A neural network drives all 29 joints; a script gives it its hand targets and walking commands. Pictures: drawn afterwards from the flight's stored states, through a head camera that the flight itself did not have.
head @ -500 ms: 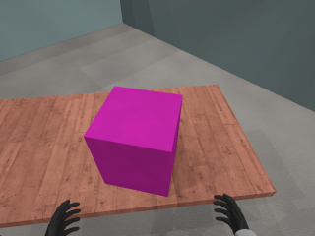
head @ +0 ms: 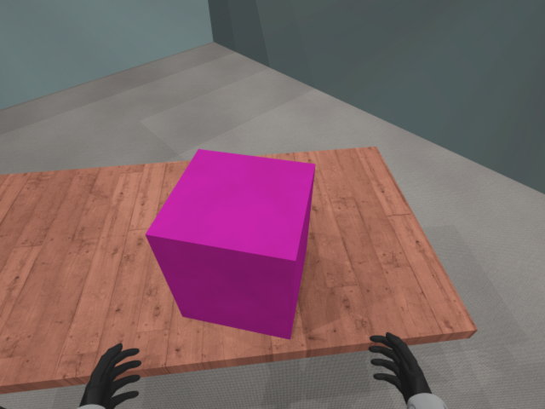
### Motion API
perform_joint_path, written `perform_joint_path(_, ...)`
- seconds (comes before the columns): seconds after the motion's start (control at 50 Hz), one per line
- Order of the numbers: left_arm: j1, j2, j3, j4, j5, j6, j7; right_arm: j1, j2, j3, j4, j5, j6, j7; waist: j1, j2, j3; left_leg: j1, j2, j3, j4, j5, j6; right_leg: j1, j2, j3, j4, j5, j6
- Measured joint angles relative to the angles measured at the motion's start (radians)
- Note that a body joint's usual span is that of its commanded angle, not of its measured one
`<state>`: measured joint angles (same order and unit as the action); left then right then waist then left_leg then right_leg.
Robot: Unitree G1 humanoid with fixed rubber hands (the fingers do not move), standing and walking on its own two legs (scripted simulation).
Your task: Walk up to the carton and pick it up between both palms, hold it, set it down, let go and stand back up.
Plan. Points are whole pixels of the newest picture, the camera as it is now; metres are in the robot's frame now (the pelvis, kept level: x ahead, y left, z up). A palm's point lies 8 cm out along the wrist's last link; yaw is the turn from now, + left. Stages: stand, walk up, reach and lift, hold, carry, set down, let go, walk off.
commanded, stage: let go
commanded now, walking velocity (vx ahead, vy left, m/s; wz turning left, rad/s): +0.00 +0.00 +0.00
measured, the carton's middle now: (244, 245) +0.39 +0.05 +0.00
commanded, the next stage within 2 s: stand in 0.50 s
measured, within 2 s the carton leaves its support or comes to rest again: neither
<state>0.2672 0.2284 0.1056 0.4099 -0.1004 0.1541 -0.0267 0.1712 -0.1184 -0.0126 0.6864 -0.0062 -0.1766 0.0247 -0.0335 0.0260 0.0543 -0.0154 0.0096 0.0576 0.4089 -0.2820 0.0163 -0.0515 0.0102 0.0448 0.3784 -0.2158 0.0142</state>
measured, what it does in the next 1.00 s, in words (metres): stands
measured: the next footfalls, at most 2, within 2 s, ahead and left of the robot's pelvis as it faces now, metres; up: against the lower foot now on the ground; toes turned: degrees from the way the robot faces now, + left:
none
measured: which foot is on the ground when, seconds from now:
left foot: down 0.00-1.00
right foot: down 0.00-1.00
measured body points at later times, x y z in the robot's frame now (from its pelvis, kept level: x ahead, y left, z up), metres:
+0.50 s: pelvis +0.00 +0.00 +0.00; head -0.02 -0.01 +0.45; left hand +0.17 +0.26 -0.06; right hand +0.17 -0.20 -0.08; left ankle -0.03 +0.10 -0.74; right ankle +0.00 -0.13 -0.74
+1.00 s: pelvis +0.01 -0.01 +0.00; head +0.01 -0.02 +0.45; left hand +0.17 +0.25 -0.06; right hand +0.13 -0.26 -0.12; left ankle -0.03 +0.10 -0.74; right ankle +0.00 -0.13 -0.74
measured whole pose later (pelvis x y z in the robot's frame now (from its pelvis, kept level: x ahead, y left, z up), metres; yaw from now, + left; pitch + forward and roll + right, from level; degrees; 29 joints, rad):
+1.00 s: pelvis +0.01 -0.01 +0.00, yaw +0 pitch -3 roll +0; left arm 0.30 0.23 0.11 0.44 -0.08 0.01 -0.02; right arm 0.17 -0.25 -0.02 0.82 -0.01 -0.04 0.01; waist -0.03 0.03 0.05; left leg -0.07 0.01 0.06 0.41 -0.28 0.02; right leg -0.13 0.01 0.04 0.42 -0.24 0.01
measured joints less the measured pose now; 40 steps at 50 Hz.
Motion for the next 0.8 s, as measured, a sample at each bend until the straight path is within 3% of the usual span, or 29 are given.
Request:
perform_joint_path(0.52, -0.004, -0.004, 0.0, 0.003, 0.001, 0.002, 0.006, -0.013, -0.007, -0.006, 0.005, -0.001, 0.012, 0.014, 0.0, 0.002, 0.0, -0.001, 0.0, 0.0, 0.0, 0.0, 0.0, -0.001, 0.0, 0.0, 0.0, 0.0, 0.0)
perform_joint_path(0.62, 0.002, -0.004, 0.0, 0.015, 0.012, -0.06, 0.002, -0.005, -0.043, -0.007, 0.034, -0.002, 0.09, -0.016, 0.0, 0.0, 0.001, -0.033, -0.001, 0.0, 0.005, 0.003, 0.0, -0.035, -0.001, 0.0, 0.01, 0.001, 0.0)
perform_joint_path(0.8, 0.028, -0.001, 0.0, 0.018, 0.017, -0.135, 0.003, 0.024, -0.125, -0.006, 0.097, -0.002, 0.119, -0.018, 0.0, 0.002, 0.0, -0.063, -0.002, 0.0, 0.005, 0.002, 0.0, -0.073, -0.001, 0.0, 0.027, -0.01, -0.001)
